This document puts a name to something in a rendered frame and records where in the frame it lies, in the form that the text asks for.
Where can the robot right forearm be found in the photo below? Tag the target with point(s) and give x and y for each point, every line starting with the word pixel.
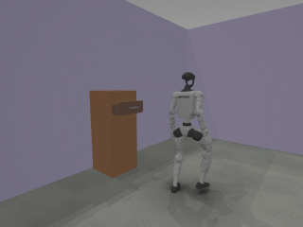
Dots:
pixel 202 123

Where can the robot right hand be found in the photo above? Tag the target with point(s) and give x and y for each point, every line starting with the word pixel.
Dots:
pixel 208 143

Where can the robot right upper arm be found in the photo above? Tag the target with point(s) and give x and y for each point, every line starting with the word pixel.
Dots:
pixel 199 102

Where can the robot head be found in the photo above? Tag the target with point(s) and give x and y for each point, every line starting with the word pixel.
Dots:
pixel 187 77

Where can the robot left upper arm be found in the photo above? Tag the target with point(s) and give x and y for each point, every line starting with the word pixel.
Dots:
pixel 173 104

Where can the cabinet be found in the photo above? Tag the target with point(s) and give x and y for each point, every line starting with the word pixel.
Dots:
pixel 114 137

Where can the drawer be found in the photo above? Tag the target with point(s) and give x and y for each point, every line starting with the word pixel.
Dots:
pixel 124 108

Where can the right robot foot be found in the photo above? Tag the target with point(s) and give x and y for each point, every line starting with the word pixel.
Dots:
pixel 201 185

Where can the robot left forearm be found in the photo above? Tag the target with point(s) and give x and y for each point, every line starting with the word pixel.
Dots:
pixel 172 121

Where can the robot left hand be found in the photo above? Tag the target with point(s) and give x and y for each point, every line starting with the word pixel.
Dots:
pixel 171 134

